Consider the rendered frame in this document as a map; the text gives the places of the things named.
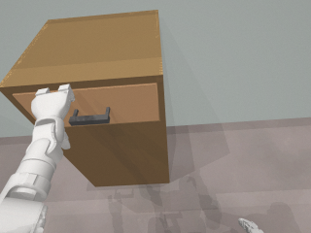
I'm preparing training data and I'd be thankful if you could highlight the handle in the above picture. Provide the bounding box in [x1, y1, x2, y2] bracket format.
[68, 107, 111, 126]

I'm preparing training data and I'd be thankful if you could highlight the left robot hand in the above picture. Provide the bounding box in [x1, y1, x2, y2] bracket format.
[31, 84, 75, 150]

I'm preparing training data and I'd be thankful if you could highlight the left robot upper arm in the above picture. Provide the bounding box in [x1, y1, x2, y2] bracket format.
[0, 197, 48, 233]

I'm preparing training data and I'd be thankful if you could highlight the right robot hand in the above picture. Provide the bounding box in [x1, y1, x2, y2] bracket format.
[238, 217, 263, 233]

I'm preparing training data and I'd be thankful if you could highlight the left robot forearm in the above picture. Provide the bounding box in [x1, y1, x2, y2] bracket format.
[0, 116, 65, 204]

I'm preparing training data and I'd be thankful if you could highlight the cabinet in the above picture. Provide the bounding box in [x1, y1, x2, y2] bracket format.
[0, 10, 170, 187]

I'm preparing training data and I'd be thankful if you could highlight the drawer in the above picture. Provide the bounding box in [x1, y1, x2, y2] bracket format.
[13, 83, 159, 127]

